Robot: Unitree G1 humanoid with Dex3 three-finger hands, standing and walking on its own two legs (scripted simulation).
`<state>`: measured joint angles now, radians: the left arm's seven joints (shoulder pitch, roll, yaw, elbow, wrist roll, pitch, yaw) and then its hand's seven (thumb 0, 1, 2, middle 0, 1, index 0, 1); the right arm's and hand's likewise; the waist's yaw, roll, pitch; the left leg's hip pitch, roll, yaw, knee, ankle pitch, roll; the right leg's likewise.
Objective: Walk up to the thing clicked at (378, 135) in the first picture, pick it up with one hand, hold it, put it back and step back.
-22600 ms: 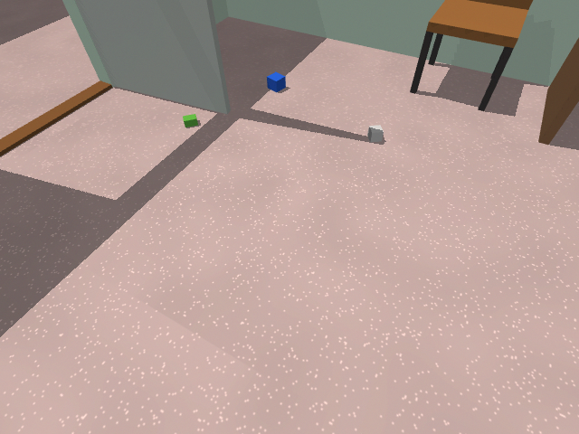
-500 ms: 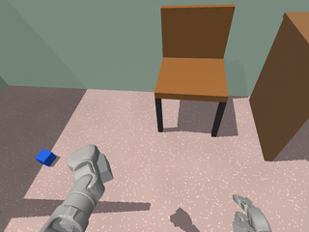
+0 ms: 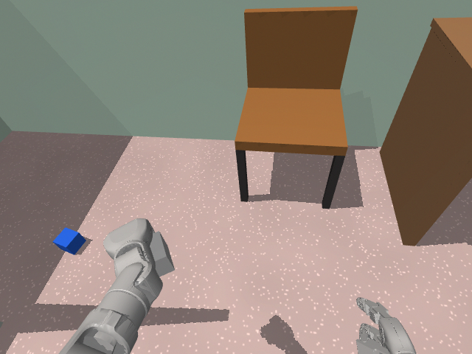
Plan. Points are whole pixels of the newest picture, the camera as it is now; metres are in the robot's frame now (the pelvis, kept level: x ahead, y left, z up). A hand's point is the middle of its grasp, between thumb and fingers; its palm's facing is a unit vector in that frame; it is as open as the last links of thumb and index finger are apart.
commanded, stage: crouch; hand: left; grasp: from above
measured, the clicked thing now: (152, 256) +0.33 +0.21 -0.07
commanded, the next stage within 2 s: lower in 1.86 s
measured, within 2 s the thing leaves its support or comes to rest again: neither
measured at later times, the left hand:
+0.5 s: hand (165, 284) +0.31 +0.21 -0.19, palm faces -0.43 -0.17 -0.89, open 8.8 cm
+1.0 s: hand (192, 295) +0.37 +0.20 -0.43, palm faces -0.41 -0.20 -0.89, open 8.9 cm
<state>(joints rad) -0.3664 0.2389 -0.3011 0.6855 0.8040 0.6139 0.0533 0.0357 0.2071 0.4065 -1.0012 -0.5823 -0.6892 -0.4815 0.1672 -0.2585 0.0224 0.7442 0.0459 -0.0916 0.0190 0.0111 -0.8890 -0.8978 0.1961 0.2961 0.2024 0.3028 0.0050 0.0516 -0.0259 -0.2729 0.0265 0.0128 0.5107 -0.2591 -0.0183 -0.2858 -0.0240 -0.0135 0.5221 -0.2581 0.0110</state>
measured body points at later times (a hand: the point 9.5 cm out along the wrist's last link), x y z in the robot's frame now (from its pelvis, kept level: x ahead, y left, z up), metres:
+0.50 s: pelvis -0.03 +0.00 -0.06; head +0.07 +0.02 +0.37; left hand +0.33 +0.22 -0.14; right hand +0.06 -0.27 -0.18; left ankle +0.00 +0.13 -0.74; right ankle +0.01 -0.13 -0.74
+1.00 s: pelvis -0.07 +0.01 -0.28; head +0.13 +0.01 +0.12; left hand +0.38 +0.21 -0.38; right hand -0.03 -0.24 -0.42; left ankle +0.00 +0.13 -0.74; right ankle +0.01 -0.13 -0.74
